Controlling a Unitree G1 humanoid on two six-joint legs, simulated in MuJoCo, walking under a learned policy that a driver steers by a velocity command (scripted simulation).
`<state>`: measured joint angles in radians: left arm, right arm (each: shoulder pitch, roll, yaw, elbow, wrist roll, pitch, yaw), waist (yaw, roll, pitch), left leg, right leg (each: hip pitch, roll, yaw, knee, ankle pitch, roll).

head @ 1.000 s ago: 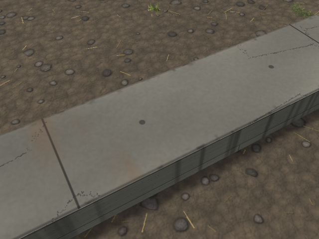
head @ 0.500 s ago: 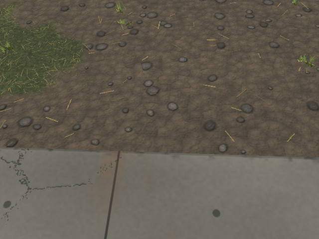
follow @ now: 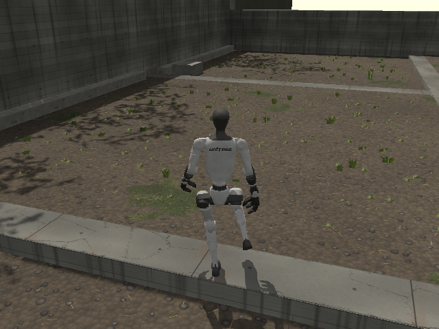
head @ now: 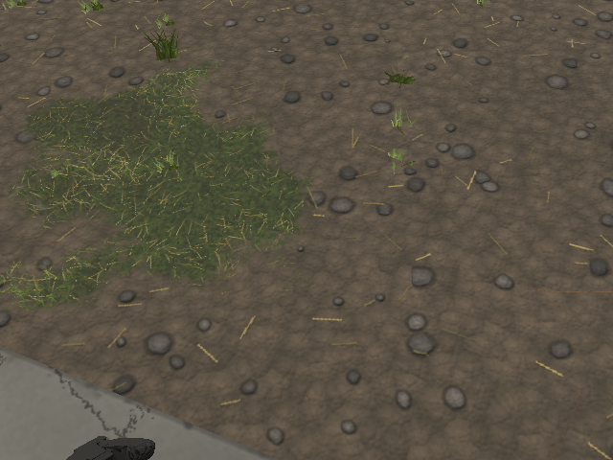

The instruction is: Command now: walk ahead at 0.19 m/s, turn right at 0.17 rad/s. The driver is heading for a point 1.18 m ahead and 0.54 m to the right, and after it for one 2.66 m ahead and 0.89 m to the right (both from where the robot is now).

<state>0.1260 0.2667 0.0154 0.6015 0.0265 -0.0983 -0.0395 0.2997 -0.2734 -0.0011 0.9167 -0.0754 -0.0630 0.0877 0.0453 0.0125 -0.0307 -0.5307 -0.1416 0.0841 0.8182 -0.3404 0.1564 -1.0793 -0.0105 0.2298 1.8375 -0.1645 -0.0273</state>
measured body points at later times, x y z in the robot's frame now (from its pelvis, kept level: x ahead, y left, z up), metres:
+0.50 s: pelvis +0.19 -0.05 +0.04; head +0.23 -0.05 +0.49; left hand +0.31 +0.23 -0.08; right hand +0.39 -0.33 +0.00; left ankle +0.31 +0.10 -0.65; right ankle +0.24 -0.14 -0.69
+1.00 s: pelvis +0.22 -0.04 +0.04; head +0.23 -0.06 +0.49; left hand +0.50 +0.03 -0.05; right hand +0.11 -0.34 -0.05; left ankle +0.35 +0.06 -0.69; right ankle +0.11 -0.10 -0.66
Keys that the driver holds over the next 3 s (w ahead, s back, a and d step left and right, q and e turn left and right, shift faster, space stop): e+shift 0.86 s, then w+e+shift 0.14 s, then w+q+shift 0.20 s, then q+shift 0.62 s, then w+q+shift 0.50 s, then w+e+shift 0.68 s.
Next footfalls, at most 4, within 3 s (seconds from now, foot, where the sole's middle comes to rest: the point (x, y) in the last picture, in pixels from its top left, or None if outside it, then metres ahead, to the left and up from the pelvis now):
0.26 right None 0.28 -0.14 -0.73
0.62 left None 0.38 0.03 -0.73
1.04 right None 0.11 -0.12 -0.73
1.46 left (510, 457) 0.47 -0.34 -0.73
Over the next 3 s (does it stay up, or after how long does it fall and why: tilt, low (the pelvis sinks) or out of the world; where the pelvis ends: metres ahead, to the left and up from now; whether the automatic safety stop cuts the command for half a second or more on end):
stays up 1.04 -0.22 0.01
